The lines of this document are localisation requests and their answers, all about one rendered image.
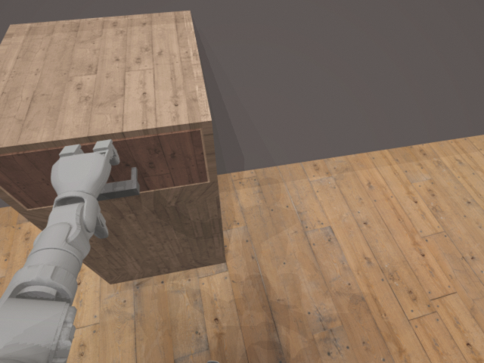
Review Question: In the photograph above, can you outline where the left robot hand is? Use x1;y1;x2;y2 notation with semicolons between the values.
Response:
51;139;119;239

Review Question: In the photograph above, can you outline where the robot left forearm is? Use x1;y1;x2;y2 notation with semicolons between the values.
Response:
0;191;98;308

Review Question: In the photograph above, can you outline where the handle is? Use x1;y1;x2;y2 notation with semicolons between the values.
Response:
97;167;140;201

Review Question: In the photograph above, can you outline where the robot left upper arm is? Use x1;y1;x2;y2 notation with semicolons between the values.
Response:
0;298;77;363

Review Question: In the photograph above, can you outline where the drawer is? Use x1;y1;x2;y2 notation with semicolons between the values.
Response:
0;129;208;209

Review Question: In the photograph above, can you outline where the cabinet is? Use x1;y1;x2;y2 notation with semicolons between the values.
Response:
0;11;226;284

